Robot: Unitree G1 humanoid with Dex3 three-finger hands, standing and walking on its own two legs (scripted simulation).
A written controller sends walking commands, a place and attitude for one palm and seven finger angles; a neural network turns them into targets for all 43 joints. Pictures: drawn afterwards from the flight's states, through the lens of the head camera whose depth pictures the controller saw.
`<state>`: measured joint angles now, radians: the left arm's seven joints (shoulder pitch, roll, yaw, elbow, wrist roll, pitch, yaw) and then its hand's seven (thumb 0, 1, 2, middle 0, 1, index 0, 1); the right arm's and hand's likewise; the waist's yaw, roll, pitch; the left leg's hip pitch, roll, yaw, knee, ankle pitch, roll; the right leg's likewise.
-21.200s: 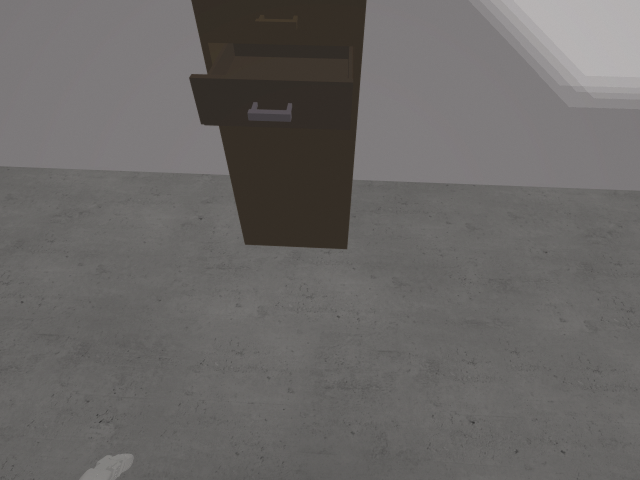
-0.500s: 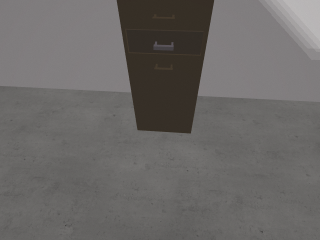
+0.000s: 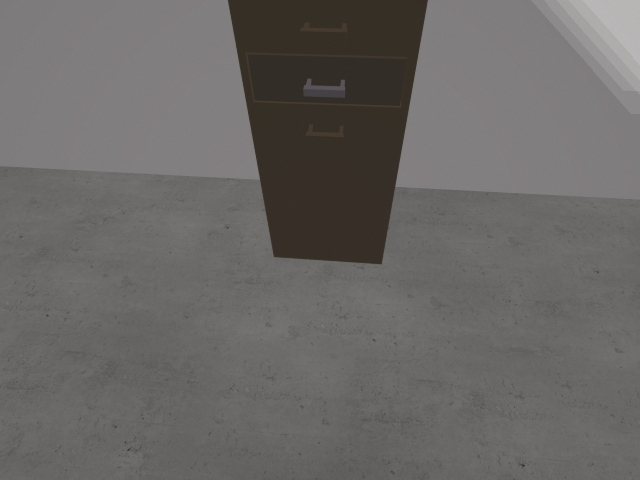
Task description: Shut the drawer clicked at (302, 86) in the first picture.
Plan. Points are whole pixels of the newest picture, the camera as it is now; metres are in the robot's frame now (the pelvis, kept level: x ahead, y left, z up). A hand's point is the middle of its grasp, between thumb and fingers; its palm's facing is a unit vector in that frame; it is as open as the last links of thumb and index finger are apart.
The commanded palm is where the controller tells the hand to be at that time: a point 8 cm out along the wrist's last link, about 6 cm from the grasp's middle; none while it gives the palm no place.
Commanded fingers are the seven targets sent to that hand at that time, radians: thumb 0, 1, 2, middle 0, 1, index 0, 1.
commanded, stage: look to check the result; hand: left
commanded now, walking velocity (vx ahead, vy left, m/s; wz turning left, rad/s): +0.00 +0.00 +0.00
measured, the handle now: (325, 87) +0.98 +0.04 -0.02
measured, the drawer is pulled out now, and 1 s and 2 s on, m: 0.00 0.00 0.00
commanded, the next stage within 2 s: stand and wait in 0.32 s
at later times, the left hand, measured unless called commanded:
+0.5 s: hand out of the picture +0.07 +0.19 -0.16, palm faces +0.01 -0.96 -0.29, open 7.4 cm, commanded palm none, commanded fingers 0.00 0.90 0.90 -0.20 -0.30 -0.20 -0.30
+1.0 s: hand out of the picture +0.10 +0.21 -0.15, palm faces -0.01 -0.94 -0.33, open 7.4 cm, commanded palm none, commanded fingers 0.00 0.90 0.90 -0.20 -0.30 -0.20 -0.30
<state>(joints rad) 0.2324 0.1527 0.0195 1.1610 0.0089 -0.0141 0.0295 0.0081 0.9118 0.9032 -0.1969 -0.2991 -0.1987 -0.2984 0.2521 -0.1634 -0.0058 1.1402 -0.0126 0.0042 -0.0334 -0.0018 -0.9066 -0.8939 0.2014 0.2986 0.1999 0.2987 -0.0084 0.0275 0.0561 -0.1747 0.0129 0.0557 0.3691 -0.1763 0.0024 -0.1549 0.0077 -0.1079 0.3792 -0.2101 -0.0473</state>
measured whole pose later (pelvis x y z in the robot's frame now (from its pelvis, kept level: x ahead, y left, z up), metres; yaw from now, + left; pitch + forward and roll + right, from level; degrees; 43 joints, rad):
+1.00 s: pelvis +0.02 -0.02 +0.00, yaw -1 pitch -1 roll +0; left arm 0.11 0.27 0.03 1.14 0.01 -0.02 0.02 0.01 0.91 0.90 -0.20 -0.30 -0.20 -0.30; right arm 0.16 -0.30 -0.01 1.13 -0.01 0.01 -0.02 0.00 -0.90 -0.89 0.20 0.30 0.20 0.30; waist -0.01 0.03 0.06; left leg -0.11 0.05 0.06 0.32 -0.18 -0.03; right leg -0.08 0.05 -0.10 0.29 -0.20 -0.07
